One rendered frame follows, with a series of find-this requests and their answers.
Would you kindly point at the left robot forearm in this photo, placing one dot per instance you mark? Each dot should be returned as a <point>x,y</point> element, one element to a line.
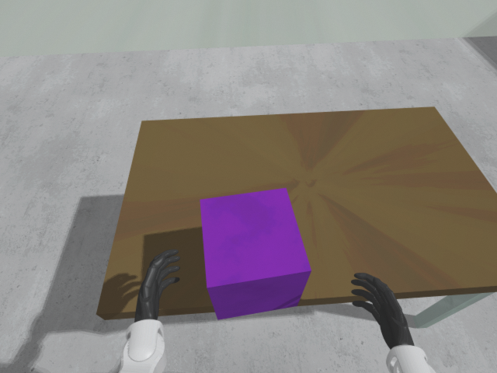
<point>144,351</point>

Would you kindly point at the table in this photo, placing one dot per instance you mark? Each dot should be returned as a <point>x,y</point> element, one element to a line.
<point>391,193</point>

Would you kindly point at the robot left hand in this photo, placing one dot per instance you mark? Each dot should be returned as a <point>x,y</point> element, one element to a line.
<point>152,287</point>

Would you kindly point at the right robot forearm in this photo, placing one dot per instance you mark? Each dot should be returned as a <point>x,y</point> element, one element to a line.
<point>407,359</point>

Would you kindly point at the robot right hand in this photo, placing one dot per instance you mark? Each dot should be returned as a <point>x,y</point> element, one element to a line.
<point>385,309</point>

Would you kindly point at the carton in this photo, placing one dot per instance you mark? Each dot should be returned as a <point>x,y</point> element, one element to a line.
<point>255,259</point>

